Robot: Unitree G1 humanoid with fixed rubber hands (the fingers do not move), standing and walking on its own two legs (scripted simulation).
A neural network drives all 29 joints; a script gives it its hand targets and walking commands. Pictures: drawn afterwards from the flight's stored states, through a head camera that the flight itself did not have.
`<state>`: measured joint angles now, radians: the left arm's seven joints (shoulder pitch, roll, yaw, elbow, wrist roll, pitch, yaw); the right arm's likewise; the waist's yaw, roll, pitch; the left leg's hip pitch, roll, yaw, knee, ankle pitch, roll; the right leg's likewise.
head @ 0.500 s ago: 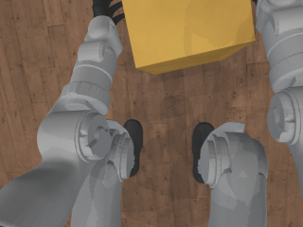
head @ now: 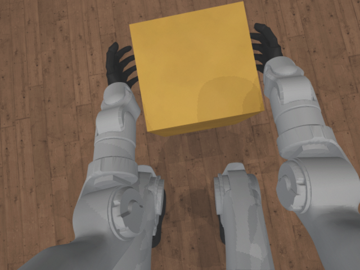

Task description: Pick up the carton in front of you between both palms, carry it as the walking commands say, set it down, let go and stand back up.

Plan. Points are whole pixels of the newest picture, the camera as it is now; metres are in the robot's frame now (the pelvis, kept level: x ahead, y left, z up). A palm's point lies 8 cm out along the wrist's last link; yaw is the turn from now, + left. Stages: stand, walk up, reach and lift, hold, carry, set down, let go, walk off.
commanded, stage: reach and lift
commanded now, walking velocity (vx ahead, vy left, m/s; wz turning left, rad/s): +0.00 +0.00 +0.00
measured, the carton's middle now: (194, 85) +0.51 -0.04 -0.15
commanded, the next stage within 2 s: none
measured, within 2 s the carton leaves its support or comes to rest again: neither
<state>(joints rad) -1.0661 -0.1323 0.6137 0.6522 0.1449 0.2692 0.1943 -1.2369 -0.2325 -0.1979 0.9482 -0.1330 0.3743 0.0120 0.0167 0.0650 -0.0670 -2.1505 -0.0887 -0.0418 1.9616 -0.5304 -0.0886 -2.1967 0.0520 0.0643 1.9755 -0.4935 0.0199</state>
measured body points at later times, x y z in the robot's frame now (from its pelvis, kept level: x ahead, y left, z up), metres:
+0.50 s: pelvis +0.03 +0.01 +0.12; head +0.24 -0.03 +0.51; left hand +0.49 +0.12 +0.08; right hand +0.49 -0.18 +0.06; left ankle +0.12 +0.13 -0.39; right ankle +0.12 -0.12 -0.39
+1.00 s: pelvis +0.08 +0.01 +0.26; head +0.18 -0.02 +0.70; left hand +0.45 +0.13 +0.24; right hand +0.44 -0.17 +0.22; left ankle +0.12 +0.13 -0.39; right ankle +0.12 -0.12 -0.39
